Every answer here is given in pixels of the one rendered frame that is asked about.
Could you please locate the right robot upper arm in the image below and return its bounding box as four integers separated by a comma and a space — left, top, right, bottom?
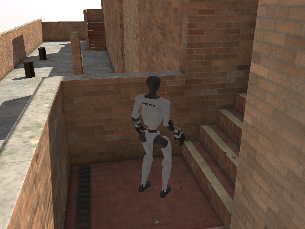
160, 98, 171, 126

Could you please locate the robot left foot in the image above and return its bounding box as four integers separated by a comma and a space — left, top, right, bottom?
138, 181, 151, 192

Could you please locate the robot right foot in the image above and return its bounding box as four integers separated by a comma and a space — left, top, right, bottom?
160, 186, 171, 198

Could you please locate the robot right forearm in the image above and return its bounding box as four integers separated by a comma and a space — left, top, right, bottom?
167, 120, 181, 138

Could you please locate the robot left forearm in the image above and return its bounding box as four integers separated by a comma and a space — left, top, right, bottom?
131, 117, 141, 127

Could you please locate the robot foot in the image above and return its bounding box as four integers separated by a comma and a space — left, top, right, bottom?
138, 181, 151, 192
160, 186, 171, 198

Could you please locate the robot right hand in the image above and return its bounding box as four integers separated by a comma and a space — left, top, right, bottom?
174, 134, 185, 146

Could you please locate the robot left hand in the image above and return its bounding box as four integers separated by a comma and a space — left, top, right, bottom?
135, 124, 146, 134

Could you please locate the left robot upper arm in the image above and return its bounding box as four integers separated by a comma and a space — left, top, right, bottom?
131, 94, 144, 119

